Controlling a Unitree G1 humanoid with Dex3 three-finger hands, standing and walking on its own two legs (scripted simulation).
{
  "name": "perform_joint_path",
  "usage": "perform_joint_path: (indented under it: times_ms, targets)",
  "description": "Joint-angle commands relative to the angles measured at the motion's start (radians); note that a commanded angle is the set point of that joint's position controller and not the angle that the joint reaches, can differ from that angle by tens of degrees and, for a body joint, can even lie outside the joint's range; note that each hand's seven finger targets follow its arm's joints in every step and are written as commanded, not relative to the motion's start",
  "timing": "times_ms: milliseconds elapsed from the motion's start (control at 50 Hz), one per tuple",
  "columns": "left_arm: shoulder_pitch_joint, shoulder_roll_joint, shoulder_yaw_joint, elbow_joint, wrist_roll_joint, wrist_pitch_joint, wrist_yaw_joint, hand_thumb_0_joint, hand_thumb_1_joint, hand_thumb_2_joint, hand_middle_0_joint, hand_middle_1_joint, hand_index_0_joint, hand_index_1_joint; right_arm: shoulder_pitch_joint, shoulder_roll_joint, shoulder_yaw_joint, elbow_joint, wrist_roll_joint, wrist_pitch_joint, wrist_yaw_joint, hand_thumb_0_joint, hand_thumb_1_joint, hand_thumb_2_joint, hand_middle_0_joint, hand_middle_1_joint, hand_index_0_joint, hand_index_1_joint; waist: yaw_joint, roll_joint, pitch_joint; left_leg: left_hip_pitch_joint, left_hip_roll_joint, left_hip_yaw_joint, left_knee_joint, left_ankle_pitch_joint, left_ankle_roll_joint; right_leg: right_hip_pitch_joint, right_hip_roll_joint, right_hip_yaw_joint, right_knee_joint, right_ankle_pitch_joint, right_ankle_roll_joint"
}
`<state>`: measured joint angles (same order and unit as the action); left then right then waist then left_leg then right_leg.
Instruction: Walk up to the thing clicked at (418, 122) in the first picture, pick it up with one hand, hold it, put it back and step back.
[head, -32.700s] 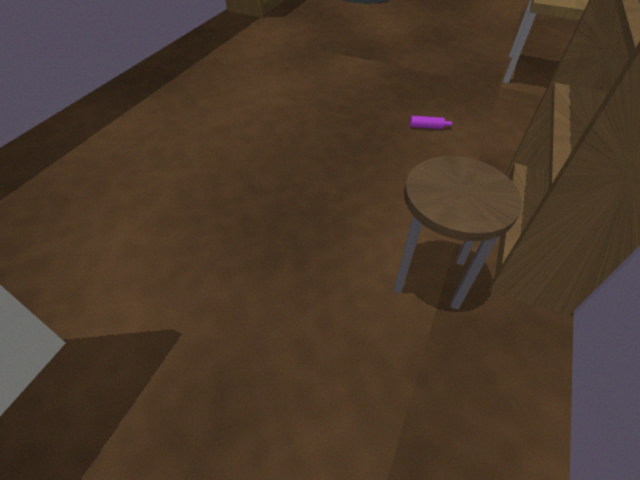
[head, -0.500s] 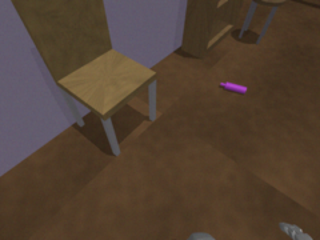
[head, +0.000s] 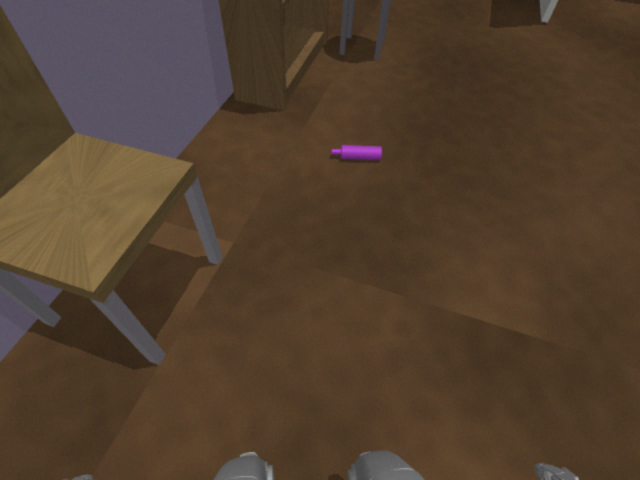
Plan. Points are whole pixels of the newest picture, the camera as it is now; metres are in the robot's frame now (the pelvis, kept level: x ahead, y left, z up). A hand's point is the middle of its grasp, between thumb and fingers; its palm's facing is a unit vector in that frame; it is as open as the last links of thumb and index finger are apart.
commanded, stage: walk up
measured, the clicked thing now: (356, 152) +1.47 -0.25 -0.71
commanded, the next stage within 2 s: stand in 1.32 s
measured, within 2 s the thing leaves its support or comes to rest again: neither
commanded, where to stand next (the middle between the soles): +0.06 -0.01 m, yaw -19 degrees
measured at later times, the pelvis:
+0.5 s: pelvis +0.02 +0.01 -0.02, yaw -13 degrees
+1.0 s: pelvis +0.01 +0.01 +0.01, yaw -20 degrees
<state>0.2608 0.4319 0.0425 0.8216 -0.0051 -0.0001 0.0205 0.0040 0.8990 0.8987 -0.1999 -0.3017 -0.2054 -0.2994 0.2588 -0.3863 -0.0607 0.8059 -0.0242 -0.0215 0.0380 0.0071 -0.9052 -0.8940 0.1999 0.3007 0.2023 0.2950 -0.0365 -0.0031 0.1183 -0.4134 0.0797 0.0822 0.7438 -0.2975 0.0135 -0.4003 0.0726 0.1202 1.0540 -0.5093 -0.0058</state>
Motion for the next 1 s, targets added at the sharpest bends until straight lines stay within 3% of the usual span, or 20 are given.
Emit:
perform_joint_path:
  times_ms: [0, 100, 160, 180, 200, 220, 240, 280, 400, 460, 500, 520, 600, 680, 720, 740, 760, 840, 880, 980]
  targets:
    - [0.065, 0.198, 0.065, -0.054, -0.004, -0.036, -0.002, 0.0, 0.9, 0.9, -0.2, -0.3, -0.2, -0.3, -0.006, -0.307, -0.085, -0.088, -0.002, -0.027, -0.034, 0.0, -0.9, -0.9, 0.2, 0.3, 0.2, 0.3, 0.007, 0.196, -0.085, 0.17, 0.242, -0.273, -0.347, 0.053, 0.172, -0.155, -0.092, -0.046, 0.005, 0.028, -0.012]
    - [0.031, 0.15, 0.069, -0.065, 0.007, -0.031, -0.018, 0.0, 0.9, 0.9, -0.2, -0.3, -0.2, -0.3, 0.001, -0.291, -0.069, -0.104, 0.0, -0.013, -0.033, 0.0, -0.9, -0.9, 0.2, 0.3, 0.2, 0.3, -0.003, 0.195, -0.159, 0.157, 0.266, -0.129, -0.194, 0.398, 0.182, -0.003, -0.066, -0.154, -0.206, 0.094, -0.003]
    - [0.065, 0.156, 0.085, -0.053, 0.018, -0.03, -0.01, 0.0, 0.9, 0.9, -0.2, -0.3, -0.2, -0.3, -0.034, -0.262, -0.056, -0.119, 0.017, 0.008, -0.033, 0.0, -0.9, -0.9, 0.2, 0.3, 0.2, 0.3, 0.039, 0.164, -0.195, 0.085, 0.235, -0.068, -0.046, 0.344, 0.117, 0.131, -0.029, -0.179, -0.382, 0.23, -0.027]
    - [0.077, 0.184, 0.098, -0.051, 0.025, -0.034, -0.004, 0.0, 0.9, 0.9, -0.2, -0.3, -0.2, -0.3, -0.029, -0.232, -0.045, -0.12, 0.02, 0.013, -0.033, 0.0, -0.9, -0.9, 0.2, 0.3, 0.2, 0.3, 0.055, 0.102, -0.206, 0.017, 0.214, -0.05, 0.05, 0.237, 0.083, 0.195, -0.05, -0.103, -0.451, 0.227, -0.049]
    - [0.075, 0.269, 0.118, -0.069, 0.037, -0.041, 0.003, 0.0, 0.9, 0.9, -0.2, -0.3, -0.2, -0.3, -0.019, -0.187, -0.032, -0.135, 0.03, 0.019, -0.034, 0.0, -0.9, -0.9, 0.2, 0.3, 0.2, 0.3, 0.06, -0.131, -0.185, -0.149, 0.107, -0.001, 0.253, 0.058, 0.024, 0.248, -0.223, 0.238, -0.55, 0.313, -0.121]
    - [0.044, 0.316, 0.121, -0.09, 0.033, -0.043, 0.006, 0.0, 0.9, 0.9, -0.2, -0.3, -0.2, -0.3, -0.095, -0.185, -0.029, -0.155, 0.036, 0.026, -0.048, 0.0, -0.9, -0.9, 0.2, 0.3, 0.2, 0.3, 0.07, -0.204, -0.162, -0.253, -0.023, -0.015, 0.339, -0.354, -0.004, 0.208, -0.399, 0.493, -0.582, 0.51, -0.28]
    - [0.035, 0.309, 0.113, -0.099, 0.031, -0.042, 0.009, 0.0, 0.9, 0.9, -0.2, -0.3, -0.2, -0.3, -0.128, -0.228, -0.043, -0.14, 0.028, 0.029, -0.063, 0.0, -0.9, -0.9, 0.2, 0.3, 0.2, 0.3, 0.08, -0.157, -0.156, -0.196, 0.011, -0.092, 0.399, -0.406, -0.004, 0.136, -0.415, 0.491, -0.55, 0.597, -0.325]
    - [-0.036, 0.248, 0.089, -0.099, 0.02, -0.037, 0.021, 0.0, 0.9, 0.9, -0.2, -0.3, -0.2, -0.3, -0.072, -0.218, -0.039, -0.082, 0.043, 0.027, -0.059, 0.0, -0.9, -0.9, 0.2, 0.3, 0.2, 0.3, 0.029, -0.097, -0.154, -0.177, 0.02, -0.105, 0.401, -0.275, -0.001, 0.14, -0.305, 0.31, -0.478, 0.674, -0.252]
    - [-0.035, 0.232, 0.08, -0.101, 0.028, -0.029, 0.022, 0.0, 0.9, 0.9, -0.2, -0.3, -0.2, -0.3, -0.054, -0.223, -0.03, -0.032, 0.026, 0.006, -0.06, 0.0, -0.9, -0.9, 0.2, 0.3, 0.2, 0.3, 0.042, -0.178, -0.199, -0.054, -0.019, -0.059, 0.2, -0.222, 0.006, 0.115, -0.243, 0.275, -0.42, 0.669, -0.221]
    - [-0.101, 0.198, 0.065, -0.104, 0.01, -0.013, 0.015, 0.0, 0.9, 0.9, -0.2, -0.3, -0.2, -0.3, 0.037, -0.216, -0.037, 0.02, 0.009, -0.016, -0.057, 0.0, -0.9, -0.9, 0.2, 0.3, 0.2, 0.3, -0.019, -0.102, -0.202, 0.2, -0.049, -0.057, -0.13, -0.018, 0.021, -0.045, -0.165, 0.161, -0.307, 0.515, -0.139]
    - [-0.084, 0.135, 0.044, -0.102, 0.002, -0.013, 0.021, 0.0, 0.9, 0.9, -0.2, -0.3, -0.2, -0.3, -0.025, -0.367, -0.067, -0.003, 0.0, -0.031, -0.057, 0.0, -0.9, -0.9, 0.2, 0.3, 0.2, 0.3, -0.019, 0.239, -0.188, 0.241, 0.359, -0.572, -0.343, 0.034, 0.214, -0.236, 0.028, -0.001, -0.056, 0.025, -0.014]
    - [-0.122, 0.205, 0.061, -0.088, 0.02, -0.016, 0.03, 0.0, 0.9, 0.9, -0.2, -0.3, -0.2, -0.3, -0.067, -0.387, -0.079, -0.013, 0.003, -0.033, -0.052, 0.0, -0.9, -0.9, 0.2, 0.3, 0.2, 0.3, -0.019, 0.21, -0.136, 0.173, 0.444, -0.656, -0.35, 0.09, 0.31, -0.225, -0.03, 0.047, 0.036, -0.092, 0.0]
    - [-0.093, 0.173, 0.069, -0.036, -0.001, -0.035, 0.0, 0.0, 0.9, 0.9, -0.2, -0.3, -0.2, -0.3, -0.068, -0.304, -0.049, 0.007, 0.006, -0.039, -0.065, 0.0, -0.9, -0.9, 0.2, 0.3, 0.2, 0.3, 0.013, 0.192, -0.124, 0.248, 0.237, -0.258, -0.191, 0.496, 0.177, -0.136, -0.067, -0.068, -0.109, 0.007, -0.004]
    - [-0.013, 0.141, 0.065, 0.034, 0.013, -0.052, -0.001, 0.0, 0.9, 0.9, -0.2, -0.3, -0.2, -0.3, -0.105, -0.253, -0.022, 0.008, 0.012, -0.002, -0.048, 0.0, -0.9, -0.9, 0.2, 0.3, 0.2, 0.3, 0.056, 0.175, -0.191, 0.138, 0.13, -0.096, -0.02, 0.385, 0.085, 0.198, -0.013, -0.153, -0.519, 0.31, -0.021]
    - [-0.006, 0.226, 0.084, 0.035, 0.029, -0.065, 0.015, 0.0, 0.9, 0.9, -0.2, -0.3, -0.2, -0.3, -0.077, -0.166, 0.007, -0.003, 0.026, -0.001, -0.045, 0.0, -0.9, -0.9, 0.2, 0.3, 0.2, 0.3, 0.058, -0.05, -0.233, -0.114, 0.053, -0.052, 0.129, 0.159, -0.004, 0.401, -0.217, 0.216, -0.518, 0.505, -0.109]
    - [-0.052, 0.244, 0.073, 0.03, 0.015, -0.061, 0.016, 0.0, 0.9, 0.9, -0.2, -0.3, -0.2, -0.3, -0.114, -0.173, 0.003, 0.003, 0.029, 0.008, -0.054, 0.0, -0.9, -0.9, 0.2, 0.3, 0.2, 0.3, 0.05, -0.072, -0.236, -0.024, 0.01, -0.068, 0.117, -0.246, -0.003, 0.241, -0.369, 0.341, -0.529, 0.577, -0.247]
    - [-0.109, 0.235, 0.063, 0.017, 0.016, -0.06, 0.014, 0.0, 0.9, 0.9, -0.2, -0.3, -0.2, -0.3, -0.104, -0.196, -0.01, 0.033, 0.024, 0.01, -0.057, 0.0, -0.9, -0.9, 0.2, 0.3, 0.2, 0.3, 0.023, -0.056, -0.2, 0.081, 0.017, -0.089, 0.13, -0.268, 0.0, 0.096, -0.369, 0.338, -0.535, 0.508, -0.256]
    - [-0.197, 0.161, 0.034, 0.056, 0.006, -0.044, 0.005, 0.0, 0.9, 0.9, -0.2, -0.3, -0.2, -0.3, -0.093, -0.243, -0.013, 0.104, 0.019, -0.011, -0.043, 0.0, -0.9, -0.9, 0.2, 0.3, 0.2, 0.3, 0.003, 0.022, -0.133, 0.148, 0.107, -0.218, -0.253, -0.042, 0.059, 0.01, -0.124, 0.033, -0.426, 0.32, -0.055]
    - [-0.142, 0.163, 0.033, 0.11, 0.009, -0.042, 0.001, 0.0, 0.9, 0.9, -0.2, -0.3, -0.2, -0.3, -0.163, -0.254, -0.004, 0.112, 0.017, -0.011, -0.032, 0.0, -0.9, -0.9, 0.2, 0.3, 0.2, 0.3, 0.052, 0.036, -0.105, 0.032, 0.16, -0.257, -0.302, -0.168, 0.09, 0.129, -0.082, 0.001, -0.442, 0.163, -0.045]
    - [-0.214, 0.168, 0.027, 0.157, 0.009, -0.053, -0.006, 0.0, 0.9, 0.9, -0.2, -0.3, -0.2, -0.3, -0.172, -0.218, 0.013, 0.177, 0.019, -0.007, -0.027, 0.0, -0.9, -0.9, 0.2, 0.3, 0.2, 0.3, 0.018, 0.008, -0.1, 0.138, 0.052, -0.114, -0.274, -0.105, 0.027, 0.086, -0.156, 0.137, -0.6, 0.194, -0.073]
